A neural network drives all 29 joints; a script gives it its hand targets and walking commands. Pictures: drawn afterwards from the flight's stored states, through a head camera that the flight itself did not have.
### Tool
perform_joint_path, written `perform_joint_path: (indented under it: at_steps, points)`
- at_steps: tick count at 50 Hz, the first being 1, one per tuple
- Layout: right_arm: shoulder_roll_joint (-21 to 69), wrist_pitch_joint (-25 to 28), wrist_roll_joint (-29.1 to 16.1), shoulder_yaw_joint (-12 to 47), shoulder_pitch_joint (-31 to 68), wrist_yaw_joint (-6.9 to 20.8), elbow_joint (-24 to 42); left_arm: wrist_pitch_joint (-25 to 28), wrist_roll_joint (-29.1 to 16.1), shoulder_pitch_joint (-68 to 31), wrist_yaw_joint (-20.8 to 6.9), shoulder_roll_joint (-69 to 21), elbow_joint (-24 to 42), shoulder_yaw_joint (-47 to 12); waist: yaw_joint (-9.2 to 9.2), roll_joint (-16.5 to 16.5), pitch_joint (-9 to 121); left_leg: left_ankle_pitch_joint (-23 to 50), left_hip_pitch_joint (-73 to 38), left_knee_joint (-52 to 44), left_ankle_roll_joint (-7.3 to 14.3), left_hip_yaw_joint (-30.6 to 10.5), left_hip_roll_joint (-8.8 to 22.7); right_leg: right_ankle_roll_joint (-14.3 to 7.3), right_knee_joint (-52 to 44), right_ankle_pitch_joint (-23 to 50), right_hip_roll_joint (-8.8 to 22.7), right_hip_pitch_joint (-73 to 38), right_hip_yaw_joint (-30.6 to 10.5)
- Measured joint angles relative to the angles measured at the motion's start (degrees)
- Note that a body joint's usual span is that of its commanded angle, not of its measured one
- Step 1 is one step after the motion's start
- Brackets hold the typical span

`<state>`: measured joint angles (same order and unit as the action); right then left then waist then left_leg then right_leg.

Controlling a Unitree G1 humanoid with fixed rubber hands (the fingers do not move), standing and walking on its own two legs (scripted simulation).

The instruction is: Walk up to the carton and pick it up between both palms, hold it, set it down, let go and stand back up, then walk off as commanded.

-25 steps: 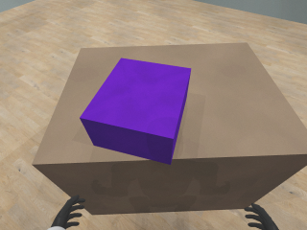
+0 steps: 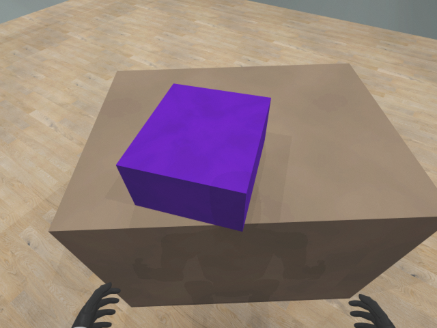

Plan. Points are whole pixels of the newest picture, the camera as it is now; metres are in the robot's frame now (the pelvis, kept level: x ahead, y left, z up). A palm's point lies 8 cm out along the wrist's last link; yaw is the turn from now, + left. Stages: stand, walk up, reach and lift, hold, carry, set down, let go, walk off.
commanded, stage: stand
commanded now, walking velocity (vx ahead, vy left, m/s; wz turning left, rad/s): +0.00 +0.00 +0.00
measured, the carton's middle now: (204, 150) +0.49 +0.07 +0.01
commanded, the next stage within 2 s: walk up in 0.94 s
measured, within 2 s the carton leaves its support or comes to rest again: neither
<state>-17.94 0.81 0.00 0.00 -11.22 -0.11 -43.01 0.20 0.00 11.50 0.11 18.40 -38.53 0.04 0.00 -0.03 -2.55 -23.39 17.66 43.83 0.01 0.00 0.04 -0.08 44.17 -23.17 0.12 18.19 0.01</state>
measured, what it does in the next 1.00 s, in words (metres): stands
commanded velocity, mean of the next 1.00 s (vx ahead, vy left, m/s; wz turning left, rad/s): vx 0.00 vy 0.00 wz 0.00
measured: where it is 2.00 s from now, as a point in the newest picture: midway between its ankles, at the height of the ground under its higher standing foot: outside the picture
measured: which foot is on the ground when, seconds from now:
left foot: down 0.00-1.00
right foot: down 0.00-1.00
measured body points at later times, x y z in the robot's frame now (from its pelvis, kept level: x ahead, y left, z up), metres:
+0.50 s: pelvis -0.02 +0.00 +0.00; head -0.02 +0.00 +0.45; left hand +0.12 +0.28 -0.09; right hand +0.11 -0.28 -0.11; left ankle +0.00 +0.12 -0.71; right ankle +0.01 -0.12 -0.71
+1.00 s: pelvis -0.03 +0.00 +0.00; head -0.03 +0.00 +0.45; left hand +0.10 +0.28 -0.10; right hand +0.09 -0.28 -0.11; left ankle +0.00 +0.12 -0.71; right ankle +0.01 -0.12 -0.71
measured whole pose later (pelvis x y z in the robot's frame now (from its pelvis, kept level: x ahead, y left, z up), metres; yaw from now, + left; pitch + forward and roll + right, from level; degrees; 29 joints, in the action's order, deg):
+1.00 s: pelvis -0.03 +0.00 +0.00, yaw +0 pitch -5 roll +0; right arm -17.9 0.8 0.0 0.0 -11.2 -0.1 -47.6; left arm 0.2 0.0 11.5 0.1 18.4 -43.8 0.0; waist 0.0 0.0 -4.1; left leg -21.0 17.9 43.8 0.0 0.0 0.0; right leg -0.1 43.7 -20.5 0.1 18.2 0.0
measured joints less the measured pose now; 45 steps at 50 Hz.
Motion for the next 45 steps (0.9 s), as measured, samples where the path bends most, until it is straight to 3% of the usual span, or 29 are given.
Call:
perform_joint_path:
  at_steps: [45]
  points:
    - [0.00,0.00,0.00,0.00,0.00,0.00,-4.28,0.00,0.00,0.00,0.00,0.00,-4.77,0.00,0.00,0.00,-1.55,2.26,0.17,0.00,0.00,0.00,0.00,-0.01,-0.38,2.47,0.00,0.00,0.00]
